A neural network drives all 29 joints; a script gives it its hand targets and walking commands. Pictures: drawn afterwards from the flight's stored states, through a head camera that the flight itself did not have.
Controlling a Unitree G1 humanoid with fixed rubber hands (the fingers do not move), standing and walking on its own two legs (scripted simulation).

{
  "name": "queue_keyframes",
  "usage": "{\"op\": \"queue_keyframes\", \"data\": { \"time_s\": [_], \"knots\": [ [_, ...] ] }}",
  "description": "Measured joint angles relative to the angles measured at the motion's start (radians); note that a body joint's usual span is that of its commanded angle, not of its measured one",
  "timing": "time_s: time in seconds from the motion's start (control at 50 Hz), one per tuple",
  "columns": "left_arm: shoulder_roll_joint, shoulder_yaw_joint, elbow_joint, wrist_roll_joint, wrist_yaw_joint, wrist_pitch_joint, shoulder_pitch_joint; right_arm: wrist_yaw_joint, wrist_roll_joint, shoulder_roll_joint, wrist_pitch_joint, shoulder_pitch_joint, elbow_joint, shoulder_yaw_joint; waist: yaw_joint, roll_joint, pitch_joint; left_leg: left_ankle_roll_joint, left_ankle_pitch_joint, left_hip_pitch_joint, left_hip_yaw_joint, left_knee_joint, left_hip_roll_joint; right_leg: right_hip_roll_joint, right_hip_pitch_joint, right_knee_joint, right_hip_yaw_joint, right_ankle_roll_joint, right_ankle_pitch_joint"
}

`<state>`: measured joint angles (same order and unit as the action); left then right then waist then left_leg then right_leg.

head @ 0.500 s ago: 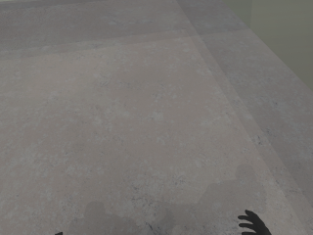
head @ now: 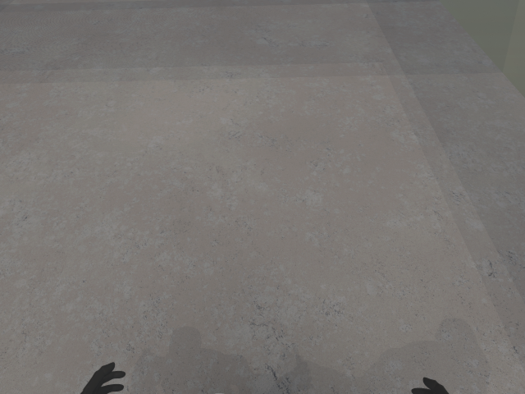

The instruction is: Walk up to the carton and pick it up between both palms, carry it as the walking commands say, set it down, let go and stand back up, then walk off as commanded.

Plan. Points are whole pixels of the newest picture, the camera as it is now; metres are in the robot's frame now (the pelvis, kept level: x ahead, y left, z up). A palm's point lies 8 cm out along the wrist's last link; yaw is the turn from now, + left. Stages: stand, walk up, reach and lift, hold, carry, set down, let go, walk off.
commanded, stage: walk up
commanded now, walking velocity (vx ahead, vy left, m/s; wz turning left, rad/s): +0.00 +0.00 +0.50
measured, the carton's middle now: out of the picture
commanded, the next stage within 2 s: none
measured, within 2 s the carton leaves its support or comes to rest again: neither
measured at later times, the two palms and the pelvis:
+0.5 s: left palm out of the picture -0.03 +0.34 -0.12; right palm (375, 376) +0.16 -0.17 -0.08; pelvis -0.03 +0.05 +0.01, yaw +16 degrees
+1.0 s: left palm out of the picture -0.10 +0.30 -0.07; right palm (384, 377) +0.16 -0.19 -0.12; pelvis -0.05 +0.02 +0.01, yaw +32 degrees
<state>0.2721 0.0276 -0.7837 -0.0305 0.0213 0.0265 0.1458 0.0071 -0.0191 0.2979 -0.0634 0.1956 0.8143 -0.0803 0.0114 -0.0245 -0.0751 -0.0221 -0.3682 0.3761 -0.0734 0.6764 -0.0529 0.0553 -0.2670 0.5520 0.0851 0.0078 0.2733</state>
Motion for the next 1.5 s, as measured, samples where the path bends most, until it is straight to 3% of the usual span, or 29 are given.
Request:
{"op": "queue_keyframes", "data": {
  "time_s": [0.04,0.08,0.14,0.3,0.36,0.38,0.42,0.44,0.54,0.7,0.8,0.86,0.94,1.0,1.1,1.18,1.24,1.3,1.36,1.42,1.5],
  "knots": [
    [-0.002,-0.003,-0.008,-0.002,0.000,0.001,0.025,0.006,-0.005,0.006,-0.005,0.004,0.000,-0.002,-0.002,-0.005,0.000,-0.011,-0.065,0.059,0.036,0.178,0.004,0.019,0.018,-0.025,0.019,-0.016,-0.006],
    [-0.003,0.000,-0.014,0.000,0.002,-0.001,0.051,0.019,-0.007,0.010,-0.008,0.008,0.002,-0.005,-0.009,-0.007,0.004,-0.020,-0.041,0.096,0.054,0.313,0.017,0.035,0.039,-0.066,0.036,-0.016,-0.024],
    [-0.004,0.008,-0.014,0.000,0.004,-0.009,0.082,0.031,-0.007,0.013,-0.014,0.010,0.004,-0.005,-0.017,-0.003,0.010,-0.038,-0.014,0.100,0.066,0.384,0.049,0.056,0.057,-0.101,0.061,-0.010,-0.043],
    [0.008,0.012,-0.019,-0.006,-0.007,-0.005,0.113,0.040,0.010,-0.003,-0.012,-0.061,-0.032,0.025,-0.040,0.037,0.011,-0.038,-0.056,-0.048,0.123,0.078,0.089,0.118,0.040,-0.070,0.125,0.025,-0.036],
    [0.022,0.014,-0.020,-0.007,-0.013,0.006,0.120,0.032,0.012,-0.003,0.014,-0.079,-0.061,0.027,-0.040,0.041,0.021,-0.010,0.063,-0.151,0.143,-0.151,0.082,0.142,0.004,0.014,0.151,0.053,0.000],
    [0.033,0.018,-0.022,-0.009,-0.015,0.010,0.114,0.029,0.007,-0.014,0.025,-0.084,-0.061,0.023,-0.041,0.061,0.016,0.010,0.069,-0.148,0.141,-0.157,0.068,0.154,-0.030,0.093,0.127,0.063,0.067],
    [0.044,0.021,-0.020,-0.006,-0.011,0.029,0.093,0.020,0.002,-0.031,0.039,-0.076,-0.054,0.026,-0.045,0.079,0.004,0.036,0.060,-0.124,0.119,-0.115,0.055,0.118,-0.099,0.280,0.041,0.077,0.218],
    [0.046,0.019,-0.019,-0.004,-0.011,0.033,0.082,0.015,0.003,-0.036,0.040,-0.066,-0.047,0.027,-0.045,0.081,0.001,0.042,0.064,-0.126,0.106,-0.119,0.052,0.096,-0.128,0.360,0.015,0.081,0.233],
    [0.042,0.008,-0.020,-0.003,-0.018,0.040,0.044,-0.005,0.016,-0.043,0.037,-0.030,-0.023,0.026,-0.031,0.079,0.004,0.054,0.125,-0.157,0.056,-0.203,0.030,0.045,-0.195,0.506,-0.024,0.079,0.117],
    [0.024,0.005,0.022,0.000,-0.013,0.043,-0.028,-0.011,0.009,-0.009,0.027,0.017,-0.008,0.022,0.011,0.051,0.017,0.053,0.161,-0.127,-0.014,-0.213,-0.012,0.013,-0.148,0.299,-0.040,0.073,0.119],
    [0.019,-0.001,0.041,0.010,-0.001,0.018,-0.034,-0.004,0.014,0.016,0.011,0.042,0.009,0.011,0.025,0.025,0.036,0.027,0.162,-0.086,-0.057,-0.181,-0.037,-0.013,-0.011,0.013,-0.036,0.052,0.035],
    [0.014,-0.007,0.030,0.000,0.000,0.008,-0.004,-0.001,0.008,0.030,0.005,0.050,0.016,0.005,0.020,-0.003,0.038,-0.007,-0.008,-0.013,-0.035,-0.001,-0.033,-0.010,-0.001,-0.008,-0.003,-0.021,-0.001],
    [0.015,-0.006,0.005,-0.001,0.001,0.005,0.045,0.016,-0.002,0.035,-0.003,0.047,0.011,0.002,0.016,-0.004,0.034,-0.035,-0.031,0.092,0.038,0.312,0.003,0.032,0.027,-0.058,0.039,-0.027,-0.016],
    [0.007,-0.003,0.001,0.000,0.003,-0.002,0.070,0.026,0.001,0.035,-0.008,0.039,0.004,0.003,0.005,0.000,0.028,-0.046,-0.003,0.111,0.063,0.389,0.043,0.057,0.033,-0.079,0.065,-0.022,-0.030],
    [-0.008,0.002,0.004,-0.003,0.000,-0.007,0.099,0.033,0.012,0.017,-0.009,-0.007,-0.021,0.021,-0.016,0.019,0.012,-0.051,-0.027,0.041,0.098,0.228,0.080,0.094,0.025,-0.074,0.103,-0.009,-0.034],
    [-0.001,0.008,-0.002,-0.007,-0.006,-0.002,0.109,0.035,0.018,-0.004,0.002,-0.059,-0.057,0.038,-0.033,0.045,0.001,-0.036,-0.043,-0.049,0.142,0.033,0.074,0.126,0.003,-0.035,0.134,0.012,-0.023],
    [0.015,0.007,-0.001,-0.003,-0.013,0.006,0.125,0.029,0.013,-0.008,0.029,-0.069,-0.081,0.037,-0.036,0.050,0.009,0.004,0.115,-0.144,0.156,-0.175,0.064,0.147,-0.038,0.064,0.152,0.039,0.020],
    [0.037,0.011,-0.003,0.001,-0.009,0.028,0.104,0.013,0.004,-0.030,0.041,-0.049,-0.067,0.032,-0.037,0.081,-0.005,0.037,0.062,-0.117,0.123,-0.116,0.044,0.111,-0.135,0.320,0.032,0.075,0.216],
    [0.038,0.004,-0.007,0.007,-0.012,0.032,0.082,-0.003,0.008,-0.040,0.033,-0.018,-0.048,0.026,-0.033,0.084,-0.013,0.049,0.087,-0.143,0.092,-0.153,0.037,0.075,-0.191,0.475,-0.016,0.087,0.178],
    [0.032,-0.001,-0.011,0.008,-0.017,0.037,0.068,-0.009,0.010,-0.044,0.028,0.004,-0.046,0.020,-0.020,0.076,-0.008,0.055,0.118,-0.167,0.068,-0.198,0.031,0.055,-0.207,0.498,-0.032,0.087,0.125],
    [0.025,-0.004,-0.006,0.009,-0.019,0.039,0.038,-0.009,0.002,-0.044,0.026,0.027,-0.052,0.016,-0.001,0.061,0.007,0.056,0.140,-0.172,0.035,-0.223,0.022,0.032,-0.187,0.405,-0.046,0.083,0.113]
  ]
}}
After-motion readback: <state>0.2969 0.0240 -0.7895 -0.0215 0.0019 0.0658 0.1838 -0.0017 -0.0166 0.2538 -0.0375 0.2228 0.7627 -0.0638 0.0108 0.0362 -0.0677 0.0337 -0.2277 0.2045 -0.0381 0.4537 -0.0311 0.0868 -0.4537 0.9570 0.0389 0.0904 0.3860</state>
